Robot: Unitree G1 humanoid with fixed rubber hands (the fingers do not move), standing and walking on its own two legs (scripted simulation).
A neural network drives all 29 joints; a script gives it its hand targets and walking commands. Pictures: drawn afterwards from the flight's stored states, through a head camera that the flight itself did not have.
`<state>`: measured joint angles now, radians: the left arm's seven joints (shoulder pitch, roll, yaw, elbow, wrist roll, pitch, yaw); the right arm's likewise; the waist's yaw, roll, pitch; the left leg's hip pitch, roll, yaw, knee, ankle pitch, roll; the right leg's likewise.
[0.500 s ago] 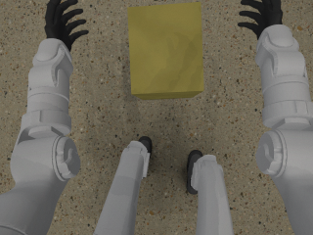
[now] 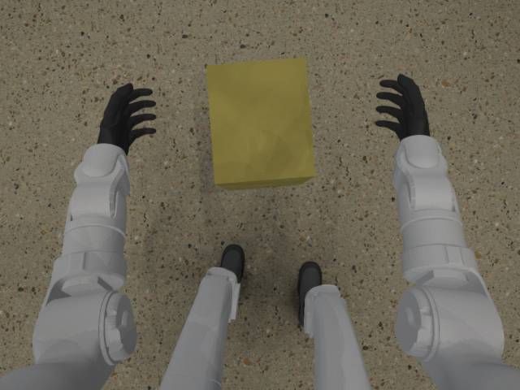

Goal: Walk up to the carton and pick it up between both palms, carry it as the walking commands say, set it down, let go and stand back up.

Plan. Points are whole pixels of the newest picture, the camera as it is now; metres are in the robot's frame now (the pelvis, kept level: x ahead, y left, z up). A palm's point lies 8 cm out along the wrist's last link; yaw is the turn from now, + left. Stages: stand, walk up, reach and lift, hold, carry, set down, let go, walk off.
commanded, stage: let go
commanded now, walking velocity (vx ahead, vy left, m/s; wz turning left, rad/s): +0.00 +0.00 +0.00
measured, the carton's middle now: (260, 134) +0.54 +0.07 -0.54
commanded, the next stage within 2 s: stand in 1.12 s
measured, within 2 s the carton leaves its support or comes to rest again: neither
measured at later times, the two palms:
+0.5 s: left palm (67, 288) +0.23 +0.23 +0.00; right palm (497, 282) +0.30 -0.21 +0.00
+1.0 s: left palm (67, 302) +0.23 +0.22 +0.03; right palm out of the picture +0.24 -0.24 +0.03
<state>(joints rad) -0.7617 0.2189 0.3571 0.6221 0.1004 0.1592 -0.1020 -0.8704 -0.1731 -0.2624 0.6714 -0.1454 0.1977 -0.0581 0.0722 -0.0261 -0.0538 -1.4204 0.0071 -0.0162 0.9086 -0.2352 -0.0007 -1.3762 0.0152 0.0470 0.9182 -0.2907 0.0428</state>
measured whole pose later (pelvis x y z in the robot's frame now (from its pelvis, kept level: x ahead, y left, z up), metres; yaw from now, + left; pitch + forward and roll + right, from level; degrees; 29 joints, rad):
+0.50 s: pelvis +0.06 -0.01 +0.08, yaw +2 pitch +11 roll +0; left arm 0.10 0.20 0.05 0.46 -0.02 0.02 -0.09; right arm 0.00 -0.16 -0.11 0.54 -0.03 0.02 0.01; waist 0.05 0.01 0.01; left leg -0.53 0.00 -0.03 0.58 -0.25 -0.01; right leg -0.47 0.00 0.03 0.58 -0.30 0.02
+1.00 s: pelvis +0.07 -0.02 +0.09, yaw +2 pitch -5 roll +1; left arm 0.21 0.21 0.05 0.42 0.02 0.17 -0.07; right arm 0.22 -0.19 -0.04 0.43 0.00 0.12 0.06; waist -0.01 -0.01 0.10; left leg -0.10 0.00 -0.03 0.42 -0.24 -0.02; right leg -0.05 0.00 0.03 0.44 -0.30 0.00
